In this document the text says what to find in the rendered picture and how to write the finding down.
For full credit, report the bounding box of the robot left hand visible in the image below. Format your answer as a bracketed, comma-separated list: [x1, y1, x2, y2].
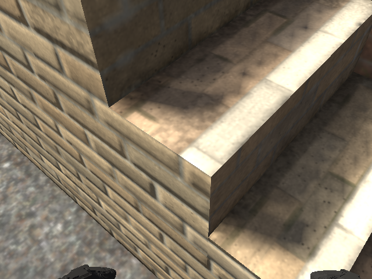
[58, 264, 116, 279]

